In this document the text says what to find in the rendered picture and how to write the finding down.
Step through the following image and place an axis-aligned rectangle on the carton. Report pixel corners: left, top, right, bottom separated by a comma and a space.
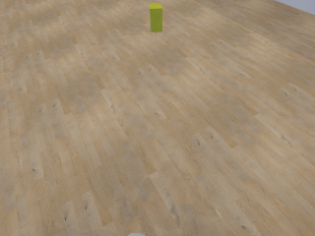
150, 3, 162, 32

